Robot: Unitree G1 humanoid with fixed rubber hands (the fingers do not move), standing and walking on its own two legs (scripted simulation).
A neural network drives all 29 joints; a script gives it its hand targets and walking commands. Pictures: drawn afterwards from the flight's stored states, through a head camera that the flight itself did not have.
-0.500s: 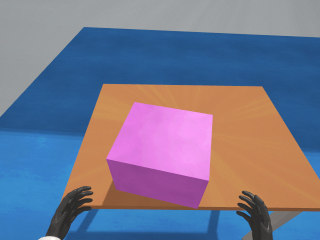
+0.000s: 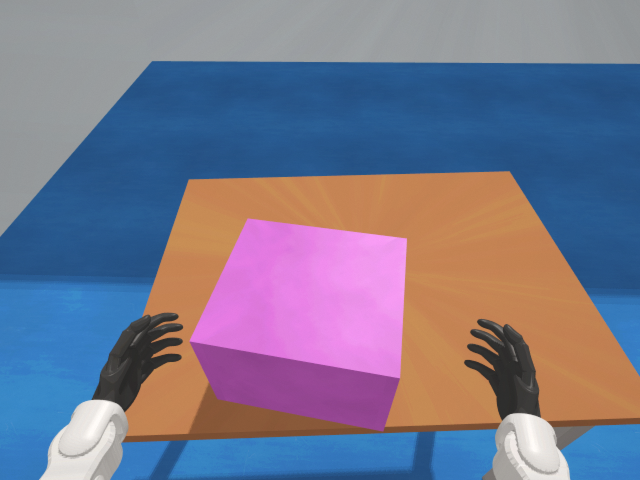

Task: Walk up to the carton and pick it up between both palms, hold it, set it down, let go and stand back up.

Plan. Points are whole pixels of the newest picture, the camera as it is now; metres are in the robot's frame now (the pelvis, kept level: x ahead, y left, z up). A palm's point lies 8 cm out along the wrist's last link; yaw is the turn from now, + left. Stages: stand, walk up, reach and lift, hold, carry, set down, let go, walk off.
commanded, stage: reach and lift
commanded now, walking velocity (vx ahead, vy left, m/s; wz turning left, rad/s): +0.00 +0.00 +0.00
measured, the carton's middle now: (311, 319) +0.38 +0.04 -0.05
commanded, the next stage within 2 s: none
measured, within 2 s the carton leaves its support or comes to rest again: neither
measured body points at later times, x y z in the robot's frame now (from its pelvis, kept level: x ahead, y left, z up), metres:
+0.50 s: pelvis -0.01 +0.01 +0.00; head -0.01 +0.02 +0.45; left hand +0.33 +0.25 +0.08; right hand +0.29 -0.20 +0.06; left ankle -0.02 +0.12 -0.75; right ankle -0.01 -0.13 -0.75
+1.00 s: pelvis -0.02 +0.01 +0.00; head -0.02 +0.02 +0.45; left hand +0.40 +0.24 +0.12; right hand +0.34 -0.22 +0.10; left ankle -0.02 +0.12 -0.75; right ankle -0.01 -0.13 -0.75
